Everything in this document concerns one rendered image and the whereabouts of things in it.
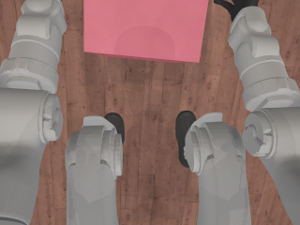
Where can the robot left shin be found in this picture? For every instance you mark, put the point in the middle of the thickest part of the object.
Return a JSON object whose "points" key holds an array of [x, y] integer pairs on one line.
{"points": [[89, 120]]}

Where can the right robot forearm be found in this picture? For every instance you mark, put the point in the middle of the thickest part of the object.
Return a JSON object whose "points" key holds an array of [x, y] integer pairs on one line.
{"points": [[261, 69]]}

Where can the robot right shin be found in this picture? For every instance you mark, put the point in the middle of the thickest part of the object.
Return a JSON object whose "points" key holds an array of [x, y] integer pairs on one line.
{"points": [[217, 117]]}

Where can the left robot upper arm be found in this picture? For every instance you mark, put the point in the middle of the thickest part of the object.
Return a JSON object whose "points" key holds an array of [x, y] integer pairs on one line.
{"points": [[29, 119]]}

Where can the right robot upper arm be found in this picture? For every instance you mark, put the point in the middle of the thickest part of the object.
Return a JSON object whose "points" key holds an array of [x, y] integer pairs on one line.
{"points": [[273, 135]]}

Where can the robot right hand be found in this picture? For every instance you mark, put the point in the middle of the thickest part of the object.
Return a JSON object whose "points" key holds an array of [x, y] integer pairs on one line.
{"points": [[238, 5]]}

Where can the carton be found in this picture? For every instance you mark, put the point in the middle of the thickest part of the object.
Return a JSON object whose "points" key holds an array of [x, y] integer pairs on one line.
{"points": [[153, 30]]}

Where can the robot shin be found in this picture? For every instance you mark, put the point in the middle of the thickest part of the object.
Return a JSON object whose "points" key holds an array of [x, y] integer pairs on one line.
{"points": [[89, 120], [217, 117]]}

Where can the left robot forearm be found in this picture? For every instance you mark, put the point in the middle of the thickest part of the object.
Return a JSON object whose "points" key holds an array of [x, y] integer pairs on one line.
{"points": [[36, 47]]}

